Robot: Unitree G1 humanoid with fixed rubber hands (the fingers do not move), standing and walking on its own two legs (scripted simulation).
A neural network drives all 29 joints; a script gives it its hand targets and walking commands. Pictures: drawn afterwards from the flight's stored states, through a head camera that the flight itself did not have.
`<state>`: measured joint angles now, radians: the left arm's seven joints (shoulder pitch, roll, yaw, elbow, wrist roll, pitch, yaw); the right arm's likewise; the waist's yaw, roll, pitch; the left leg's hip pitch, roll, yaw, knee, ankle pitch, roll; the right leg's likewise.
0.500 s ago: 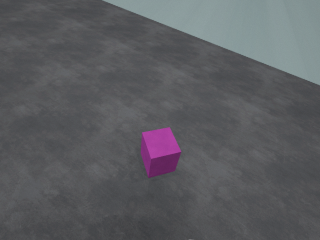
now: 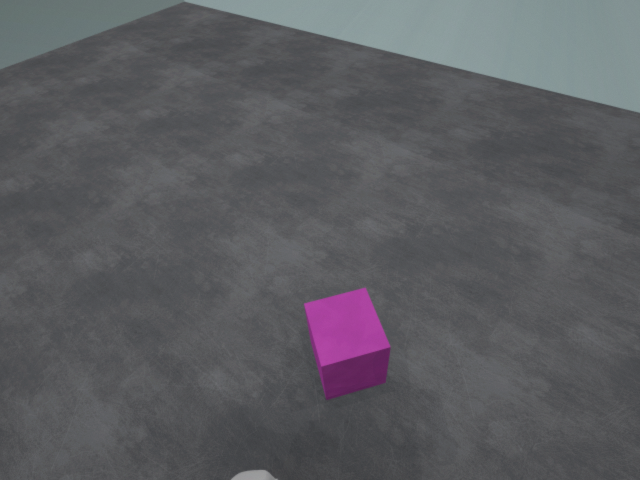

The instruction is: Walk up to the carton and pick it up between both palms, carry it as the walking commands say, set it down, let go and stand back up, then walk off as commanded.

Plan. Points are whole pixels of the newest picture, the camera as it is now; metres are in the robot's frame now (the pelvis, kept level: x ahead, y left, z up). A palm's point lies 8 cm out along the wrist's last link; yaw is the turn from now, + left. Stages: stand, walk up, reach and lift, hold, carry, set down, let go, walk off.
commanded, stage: walk up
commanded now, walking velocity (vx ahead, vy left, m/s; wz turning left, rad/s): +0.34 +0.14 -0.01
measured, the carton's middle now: (345, 344) +0.63 +0.01 -0.66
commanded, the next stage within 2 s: none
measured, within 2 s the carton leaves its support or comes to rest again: neither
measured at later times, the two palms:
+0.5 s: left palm out of the picture +0.13 +0.31 -0.16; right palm out of the picture +0.11 -0.20 -0.10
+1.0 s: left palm out of the picture +0.10 +0.22 -0.10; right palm (531, 476) +0.19 -0.26 -0.16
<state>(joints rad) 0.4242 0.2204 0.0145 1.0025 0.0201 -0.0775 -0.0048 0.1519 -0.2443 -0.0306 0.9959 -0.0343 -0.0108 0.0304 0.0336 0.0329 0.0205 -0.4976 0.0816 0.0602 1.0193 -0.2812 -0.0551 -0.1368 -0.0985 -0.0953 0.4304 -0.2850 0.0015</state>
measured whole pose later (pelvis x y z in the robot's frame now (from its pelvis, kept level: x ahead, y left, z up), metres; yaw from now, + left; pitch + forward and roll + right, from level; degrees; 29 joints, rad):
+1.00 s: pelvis +0.15 -0.03 +0.01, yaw +0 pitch -1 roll +6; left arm 0.43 0.19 0.01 1.04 0.02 -0.04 0.00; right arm 0.25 -0.23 -0.03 1.00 -0.03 0.03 0.02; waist 0.02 0.03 -0.01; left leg -0.41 0.07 0.07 0.97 -0.25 -0.03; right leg -0.16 -0.09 -0.09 0.39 -0.22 0.01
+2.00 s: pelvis +0.16 +0.10 +0.01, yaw +1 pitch +1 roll -5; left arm 0.41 0.24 0.01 1.04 0.05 0.07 0.00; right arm 0.31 -0.21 -0.03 1.02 -0.01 0.05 -0.05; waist 0.04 0.02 0.02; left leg -0.27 0.01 0.03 0.24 -0.01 -0.07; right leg -0.14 0.04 -0.09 0.51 -0.36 0.02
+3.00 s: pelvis +0.20 -0.05 -0.01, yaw +13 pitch +0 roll +2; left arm 0.17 0.23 0.01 0.86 0.03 0.05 0.00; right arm 0.36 -0.23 -0.03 1.01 -0.05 0.05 -0.03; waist -0.05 0.02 0.03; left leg -0.42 0.03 -0.06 1.05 -0.36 -0.07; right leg -0.29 -0.06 -0.18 0.52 -0.24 -0.06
